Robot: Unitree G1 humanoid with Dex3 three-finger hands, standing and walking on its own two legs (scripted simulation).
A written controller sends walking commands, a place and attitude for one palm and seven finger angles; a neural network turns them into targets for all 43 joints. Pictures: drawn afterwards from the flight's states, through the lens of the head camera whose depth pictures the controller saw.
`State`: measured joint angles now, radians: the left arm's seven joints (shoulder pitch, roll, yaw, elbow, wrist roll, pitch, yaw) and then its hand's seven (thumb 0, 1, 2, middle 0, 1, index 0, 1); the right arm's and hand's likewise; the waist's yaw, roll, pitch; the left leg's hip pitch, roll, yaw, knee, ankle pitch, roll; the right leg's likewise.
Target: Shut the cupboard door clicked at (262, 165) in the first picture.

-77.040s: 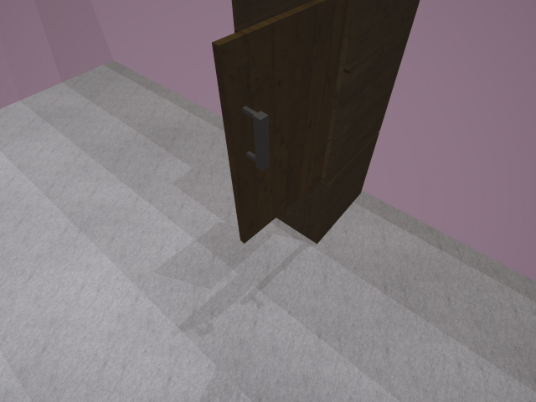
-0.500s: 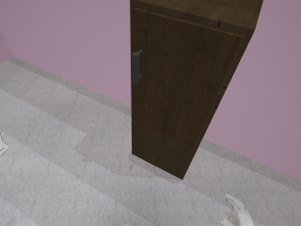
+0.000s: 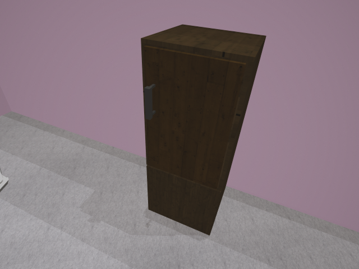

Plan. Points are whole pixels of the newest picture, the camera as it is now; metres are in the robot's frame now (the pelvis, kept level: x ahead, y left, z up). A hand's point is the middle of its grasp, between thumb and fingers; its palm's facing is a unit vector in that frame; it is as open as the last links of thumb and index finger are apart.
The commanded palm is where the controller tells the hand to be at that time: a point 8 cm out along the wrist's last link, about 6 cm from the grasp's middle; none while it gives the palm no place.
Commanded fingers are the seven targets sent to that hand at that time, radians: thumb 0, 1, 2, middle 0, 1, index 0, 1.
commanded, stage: stop stepping back and stand still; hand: left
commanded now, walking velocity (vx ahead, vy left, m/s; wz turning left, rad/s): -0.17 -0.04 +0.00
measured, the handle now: (151, 101) +0.73 +0.18 +0.07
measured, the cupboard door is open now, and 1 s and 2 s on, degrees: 0 0 0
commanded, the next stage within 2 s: let the arm hang, fingers relaxed in 0.46 s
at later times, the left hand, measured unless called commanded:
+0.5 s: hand (2, 193) +0.16 +0.31 +0.19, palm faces +0.56 -0.72 -0.41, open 7.4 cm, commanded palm +0.13 +0.31 +0.20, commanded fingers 0.00 0.90 0.90 -0.20 -0.30 -0.20 -0.30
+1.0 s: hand out of the picture -0.02 +0.23 -0.15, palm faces +0.06 -0.98 -0.21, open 7.1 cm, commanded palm none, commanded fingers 0.00 0.90 0.90 -0.20 -0.30 -0.20 -0.30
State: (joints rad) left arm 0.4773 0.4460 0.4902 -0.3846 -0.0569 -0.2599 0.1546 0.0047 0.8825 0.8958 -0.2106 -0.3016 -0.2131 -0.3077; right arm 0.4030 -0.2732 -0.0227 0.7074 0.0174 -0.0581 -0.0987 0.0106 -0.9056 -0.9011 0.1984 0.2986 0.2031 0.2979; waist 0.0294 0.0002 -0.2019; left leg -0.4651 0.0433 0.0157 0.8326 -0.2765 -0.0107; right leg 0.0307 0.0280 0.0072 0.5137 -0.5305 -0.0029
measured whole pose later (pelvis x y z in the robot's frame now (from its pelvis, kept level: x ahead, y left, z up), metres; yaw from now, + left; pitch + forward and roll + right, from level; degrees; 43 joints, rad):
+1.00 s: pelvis -0.04 +0.04 +0.02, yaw +1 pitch -2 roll -2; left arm 0.31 0.22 0.03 0.95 0.01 0.03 0.01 -0.03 0.96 0.89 -0.20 -0.30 -0.20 -0.30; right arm 0.27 -0.17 0.01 0.99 -0.03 0.04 -0.03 0.01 -0.92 -0.90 0.20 0.30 0.20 0.30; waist 0.00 -0.01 0.04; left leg -0.31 0.04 -0.01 0.53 -0.18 -0.01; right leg -0.13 0.00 -0.13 0.47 -0.31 -0.02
